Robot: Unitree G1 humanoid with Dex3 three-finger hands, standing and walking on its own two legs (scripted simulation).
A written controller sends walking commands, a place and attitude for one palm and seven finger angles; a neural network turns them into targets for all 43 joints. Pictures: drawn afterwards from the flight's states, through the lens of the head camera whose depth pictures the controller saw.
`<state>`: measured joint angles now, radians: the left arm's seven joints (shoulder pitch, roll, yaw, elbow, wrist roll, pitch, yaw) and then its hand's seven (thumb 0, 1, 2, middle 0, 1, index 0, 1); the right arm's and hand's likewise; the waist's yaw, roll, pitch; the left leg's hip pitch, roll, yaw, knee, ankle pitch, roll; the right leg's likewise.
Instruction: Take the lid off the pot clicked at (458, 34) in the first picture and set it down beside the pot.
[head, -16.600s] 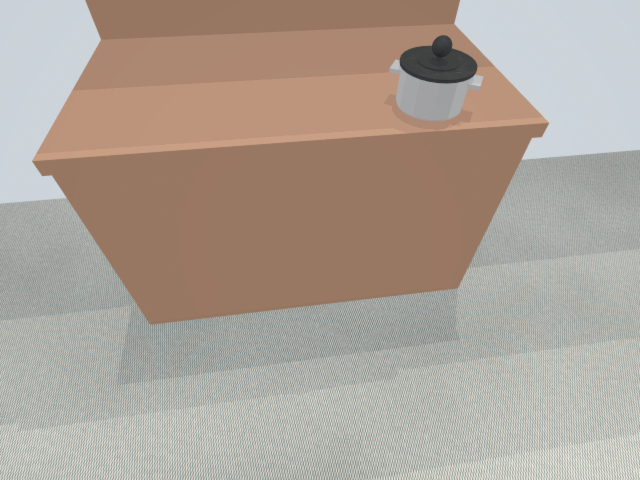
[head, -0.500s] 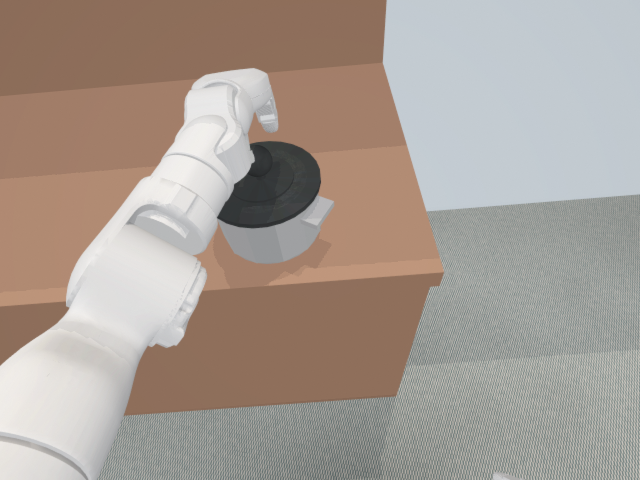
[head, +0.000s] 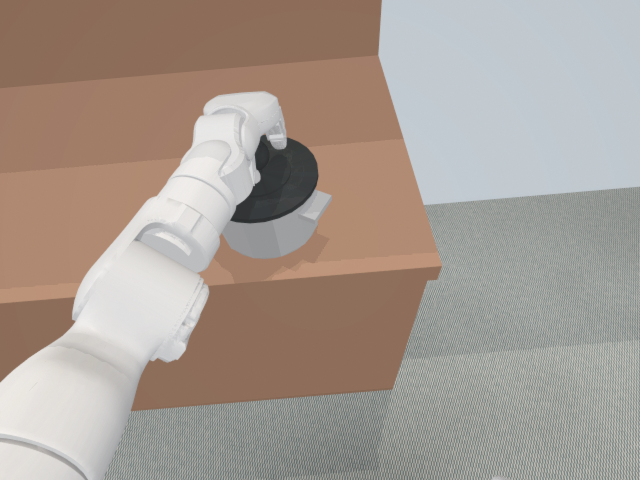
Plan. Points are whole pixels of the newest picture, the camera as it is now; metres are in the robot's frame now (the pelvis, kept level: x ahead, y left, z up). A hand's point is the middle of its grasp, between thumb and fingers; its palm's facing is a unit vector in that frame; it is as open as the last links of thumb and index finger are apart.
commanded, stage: lower the open fingers around the knob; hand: left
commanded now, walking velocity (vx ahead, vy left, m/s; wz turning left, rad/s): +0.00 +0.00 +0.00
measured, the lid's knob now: (253, 155) +0.52 +0.07 +0.12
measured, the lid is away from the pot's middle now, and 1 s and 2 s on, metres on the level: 0.00 0.00 0.00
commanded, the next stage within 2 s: close the fingers and squeeze the knob in 0.50 s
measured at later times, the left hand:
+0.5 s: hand (258, 156) +0.50 +0.06 +0.13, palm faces -0.34 -0.02 -0.94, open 9.9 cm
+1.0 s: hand (254, 158) +0.49 +0.06 +0.13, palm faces -0.35 -0.05 -0.93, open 9.4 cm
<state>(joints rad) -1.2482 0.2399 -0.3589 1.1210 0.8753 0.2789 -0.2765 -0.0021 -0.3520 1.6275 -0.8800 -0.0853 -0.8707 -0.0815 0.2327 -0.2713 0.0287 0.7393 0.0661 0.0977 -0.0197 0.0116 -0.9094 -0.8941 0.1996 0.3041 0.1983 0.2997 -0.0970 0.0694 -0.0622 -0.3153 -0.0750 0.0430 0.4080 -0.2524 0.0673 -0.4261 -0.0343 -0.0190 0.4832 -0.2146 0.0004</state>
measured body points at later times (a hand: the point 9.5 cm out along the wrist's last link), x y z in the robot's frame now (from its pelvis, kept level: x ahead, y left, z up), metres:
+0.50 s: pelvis +0.01 +0.00 +0.00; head +0.06 -0.04 +0.45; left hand +0.51 +0.06 +0.18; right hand +0.07 -0.26 -0.15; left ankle -0.04 +0.08 -0.74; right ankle +0.01 -0.12 -0.74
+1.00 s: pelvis +0.01 -0.01 +0.00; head +0.06 -0.04 +0.45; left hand +0.50 +0.06 +0.19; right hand +0.09 -0.26 -0.14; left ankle -0.04 +0.08 -0.74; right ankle +0.01 -0.12 -0.74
